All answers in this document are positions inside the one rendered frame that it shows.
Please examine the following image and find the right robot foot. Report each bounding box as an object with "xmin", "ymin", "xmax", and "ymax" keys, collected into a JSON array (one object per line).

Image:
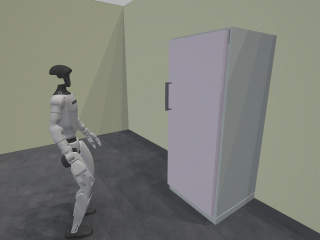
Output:
[{"xmin": 65, "ymin": 227, "xmax": 93, "ymax": 240}]

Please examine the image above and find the right robot hand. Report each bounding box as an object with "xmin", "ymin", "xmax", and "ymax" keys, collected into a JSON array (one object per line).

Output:
[{"xmin": 70, "ymin": 160, "xmax": 94, "ymax": 187}]

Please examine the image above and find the left robot hand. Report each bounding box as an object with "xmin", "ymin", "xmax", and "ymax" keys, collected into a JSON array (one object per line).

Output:
[{"xmin": 86, "ymin": 132, "xmax": 101, "ymax": 148}]

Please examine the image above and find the right robot thigh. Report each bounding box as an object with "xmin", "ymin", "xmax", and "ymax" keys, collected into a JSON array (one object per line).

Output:
[{"xmin": 61, "ymin": 152, "xmax": 91, "ymax": 200}]

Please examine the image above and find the robot right upper arm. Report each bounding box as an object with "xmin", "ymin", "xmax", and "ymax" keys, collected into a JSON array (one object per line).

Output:
[{"xmin": 49, "ymin": 95, "xmax": 66, "ymax": 134}]

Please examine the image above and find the handle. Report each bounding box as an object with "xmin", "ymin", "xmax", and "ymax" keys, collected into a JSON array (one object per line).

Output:
[{"xmin": 165, "ymin": 82, "xmax": 172, "ymax": 111}]

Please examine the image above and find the robot left forearm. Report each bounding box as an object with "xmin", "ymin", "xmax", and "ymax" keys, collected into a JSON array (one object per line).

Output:
[{"xmin": 78, "ymin": 118, "xmax": 90, "ymax": 136}]

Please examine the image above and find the robot right forearm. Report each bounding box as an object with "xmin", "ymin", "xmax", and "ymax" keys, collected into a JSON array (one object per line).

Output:
[{"xmin": 50, "ymin": 126, "xmax": 78, "ymax": 164}]

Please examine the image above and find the fridge door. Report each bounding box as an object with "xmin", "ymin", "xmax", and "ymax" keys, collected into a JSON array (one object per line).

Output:
[{"xmin": 167, "ymin": 30, "xmax": 229, "ymax": 217}]

